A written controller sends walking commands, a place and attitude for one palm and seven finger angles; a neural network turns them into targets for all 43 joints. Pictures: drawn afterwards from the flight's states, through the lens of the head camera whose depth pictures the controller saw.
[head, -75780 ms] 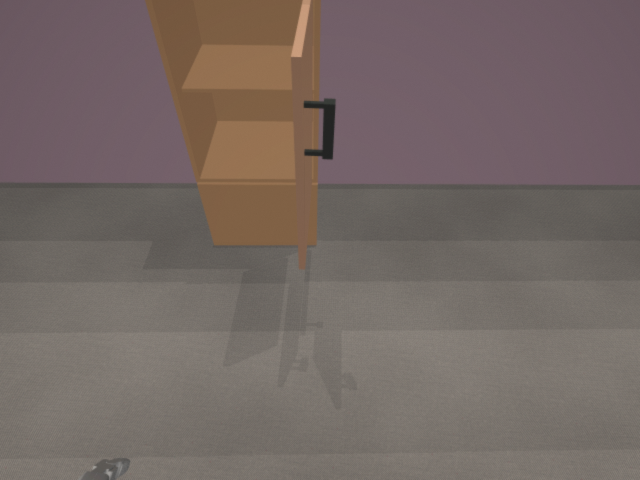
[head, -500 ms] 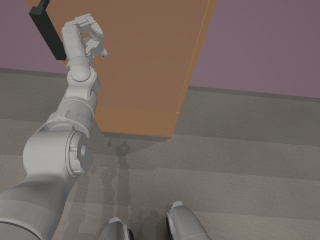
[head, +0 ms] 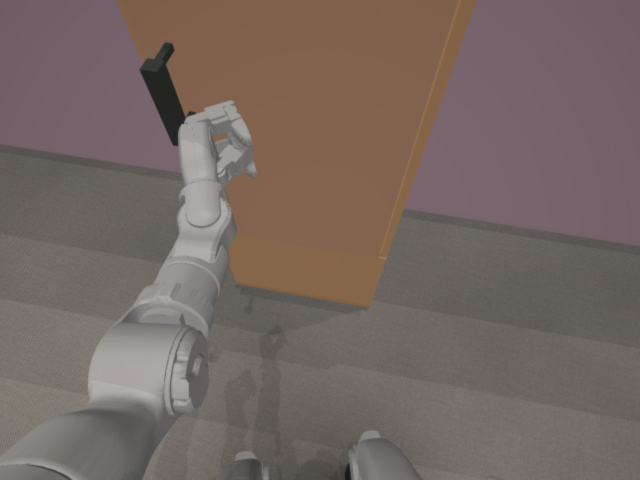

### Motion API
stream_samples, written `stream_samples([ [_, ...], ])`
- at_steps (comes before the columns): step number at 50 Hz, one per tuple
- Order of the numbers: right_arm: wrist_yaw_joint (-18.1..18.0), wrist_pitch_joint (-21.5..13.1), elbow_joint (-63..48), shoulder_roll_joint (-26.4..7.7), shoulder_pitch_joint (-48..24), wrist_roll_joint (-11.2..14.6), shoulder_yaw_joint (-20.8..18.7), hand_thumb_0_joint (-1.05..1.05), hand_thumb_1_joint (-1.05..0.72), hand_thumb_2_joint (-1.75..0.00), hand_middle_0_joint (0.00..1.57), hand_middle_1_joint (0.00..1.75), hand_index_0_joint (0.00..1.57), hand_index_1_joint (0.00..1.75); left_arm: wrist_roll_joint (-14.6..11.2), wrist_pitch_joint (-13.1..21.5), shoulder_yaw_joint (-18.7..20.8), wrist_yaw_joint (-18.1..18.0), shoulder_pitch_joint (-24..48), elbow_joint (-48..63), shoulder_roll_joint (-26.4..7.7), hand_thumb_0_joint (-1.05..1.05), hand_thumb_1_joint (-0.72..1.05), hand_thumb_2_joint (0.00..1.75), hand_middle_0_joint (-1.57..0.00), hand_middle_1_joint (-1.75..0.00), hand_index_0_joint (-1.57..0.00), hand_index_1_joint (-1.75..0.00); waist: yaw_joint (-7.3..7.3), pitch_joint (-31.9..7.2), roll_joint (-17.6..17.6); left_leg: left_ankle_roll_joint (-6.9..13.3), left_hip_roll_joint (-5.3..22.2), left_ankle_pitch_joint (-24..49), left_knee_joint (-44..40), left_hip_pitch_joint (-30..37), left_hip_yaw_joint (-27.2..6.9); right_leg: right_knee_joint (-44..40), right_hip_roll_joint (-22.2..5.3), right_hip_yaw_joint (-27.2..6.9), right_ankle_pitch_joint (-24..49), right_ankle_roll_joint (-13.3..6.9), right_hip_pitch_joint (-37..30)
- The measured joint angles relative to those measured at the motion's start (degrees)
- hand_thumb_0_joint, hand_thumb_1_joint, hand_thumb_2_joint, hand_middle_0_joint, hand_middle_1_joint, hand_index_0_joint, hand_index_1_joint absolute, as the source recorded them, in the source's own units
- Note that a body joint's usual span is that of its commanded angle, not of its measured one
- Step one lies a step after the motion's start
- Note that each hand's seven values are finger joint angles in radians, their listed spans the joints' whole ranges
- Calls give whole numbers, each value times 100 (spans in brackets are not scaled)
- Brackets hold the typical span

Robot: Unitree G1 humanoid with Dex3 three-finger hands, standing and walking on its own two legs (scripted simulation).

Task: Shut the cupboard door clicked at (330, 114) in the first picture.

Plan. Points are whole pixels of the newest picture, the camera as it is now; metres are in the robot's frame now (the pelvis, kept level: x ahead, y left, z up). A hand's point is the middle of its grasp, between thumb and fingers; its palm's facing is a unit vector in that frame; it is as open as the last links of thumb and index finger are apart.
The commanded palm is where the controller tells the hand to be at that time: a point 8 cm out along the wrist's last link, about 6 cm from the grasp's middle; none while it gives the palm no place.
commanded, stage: draw the hand back to the body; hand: left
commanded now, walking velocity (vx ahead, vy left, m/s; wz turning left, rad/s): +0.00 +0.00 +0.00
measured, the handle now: (174, 97) +0.63 +0.15 +0.08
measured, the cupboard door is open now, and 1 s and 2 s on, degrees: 0 0 0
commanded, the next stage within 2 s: step back with the hand held close in 1.50 s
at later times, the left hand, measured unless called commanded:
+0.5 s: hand (132, 237) +0.35 +0.14 +0.15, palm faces +0.07 -0.99 -0.11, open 3.1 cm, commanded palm +0.31 +0.20 +0.16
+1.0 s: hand out of the picture +0.24 +0.27 +0.20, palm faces +0.38 -0.86 -0.34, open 5.2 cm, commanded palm +0.18 +0.31 +0.22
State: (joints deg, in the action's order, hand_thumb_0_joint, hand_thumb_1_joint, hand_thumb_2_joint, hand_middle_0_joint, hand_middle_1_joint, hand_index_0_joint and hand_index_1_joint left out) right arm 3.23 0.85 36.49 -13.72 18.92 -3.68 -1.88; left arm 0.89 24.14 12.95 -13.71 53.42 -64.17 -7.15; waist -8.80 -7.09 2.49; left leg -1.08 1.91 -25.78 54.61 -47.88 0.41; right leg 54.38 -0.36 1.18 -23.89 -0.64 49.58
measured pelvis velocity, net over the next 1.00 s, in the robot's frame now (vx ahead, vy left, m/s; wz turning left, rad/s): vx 0.02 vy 0.03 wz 0.01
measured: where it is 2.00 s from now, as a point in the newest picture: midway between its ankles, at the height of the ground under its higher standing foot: outside the picture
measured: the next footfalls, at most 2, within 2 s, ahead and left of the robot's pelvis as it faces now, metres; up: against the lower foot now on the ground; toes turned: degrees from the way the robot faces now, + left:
none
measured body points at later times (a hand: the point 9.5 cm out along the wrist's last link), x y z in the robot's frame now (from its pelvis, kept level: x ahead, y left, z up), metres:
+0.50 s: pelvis -0.01 +0.01 +0.04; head -0.01 -0.01 +0.49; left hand +0.34 +0.20 +0.16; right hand +0.14 -0.24 -0.06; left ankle +0.00 +0.13 -0.68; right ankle +0.01 -0.11 -0.68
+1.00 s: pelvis +0.02 +0.03 +0.06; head +0.00 +0.00 +0.51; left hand +0.21 +0.31 +0.22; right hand +0.21 -0.18 -0.02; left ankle +0.00 +0.13 -0.68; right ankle +0.02 -0.11 -0.68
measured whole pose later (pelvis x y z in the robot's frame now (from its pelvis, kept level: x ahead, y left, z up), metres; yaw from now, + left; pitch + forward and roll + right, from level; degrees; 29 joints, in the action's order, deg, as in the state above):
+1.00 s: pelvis +0.02 +0.03 +0.06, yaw +1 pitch -3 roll +0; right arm -4.4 -2.1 34.4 -11.5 11.3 0.6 2.9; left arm -3.1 3.1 13.8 -4.7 -18.5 14.2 -17.4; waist 3.1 -0.2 4.0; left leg 1.0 -0.4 -15.4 24.3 -5.4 0.9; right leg 23.0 -2.1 1.3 -13.3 1.7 6.2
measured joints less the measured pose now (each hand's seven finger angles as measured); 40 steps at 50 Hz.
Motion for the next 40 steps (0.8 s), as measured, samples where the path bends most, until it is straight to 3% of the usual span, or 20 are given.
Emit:
stream_samples([
  [5, -18, 86, -138, 23, 297, 113, 6, 0, -90, -90, 20, 29, 20, 30, -162, 8, -20, 288, -1134, 1096, 48, 2, 90, 90, -130, -150, -130, -150, 222, -78, 86, 9, 38, 78, -347, 499, 139, -287, 49, -130, 100, 5, -417],
  [9, -89, 152, -122, 20, 411, 273, 49, 0, -90, -90, 20, 29, 20, 30, -359, -249, -235, 514, -2013, 1817, 51, 2, 90, 90, -130, -150, -130, -150, 396, -10, 116, 13, 49, 178, -679, 1066, 149, -623, 65, -134, 200, 11, -985],
  [13, -246, 90, -68, 2, 306, 402, 83, 1, -90, -90, 20, 30, 20, 30, -609, -557, -397, 695, -2539, 2400, 40, 2, 90, 90, -130, -150, -130, -150, 491, 136, 72, 13, 47, 310, -952, 1537, 79, -960, 65, -59, 336, 9, -1518],
  [19, -414, -139, -100, -103, -30, 509, 72, 1, -90, -90, 20, 29, 20, 30, -717, -689, -626, 1013, -3144, 3325, -41, 2, 90, 90, -130, -150, -130, -149, 623, 191, 46, 36, 18, 435, -1194, 2000, 60, -1254, 40, -37, 478, 33, -2020],
  [22, -469, -181, -168, -142, -220, 581, 110, 1, -90, -90, 20, 29, 20, 30, -830, -957, -646, 1212, -3456, 3643, -93, 2, 90, 90, -128, -147, -127, -147, 702, 186, 52, 61, -16, 496, -1349, 2250, 96, -1383, 10, -70, 528, 60, -2252],
  [30, -775, 38, -442, 31, -700, 655, 251, 1, -90, -90, 20, 29, 20, 30, -470, -1627, -879, 1088, -4824, 5014, -560, 2, 90, 90, -114, -132, -113, -131, 822, 479, -12, 120, -109, 819, -2156, 3237, 134, -2121, -68, -97, 803, 119, -3217],
  [40, -829, -203, -372, 121, -829, 540, 446, 1, -90, -90, 20, 30, 20, 30, -382, -2003, -608, 898, -6058, 6722, -814, 2, 90, 90, -88, -104, -87, -103, 1111, 696, 77, 185, -200, 1040, -2811, 3972, 54, -2896, -150, -5, 1055, 194, -4053],
])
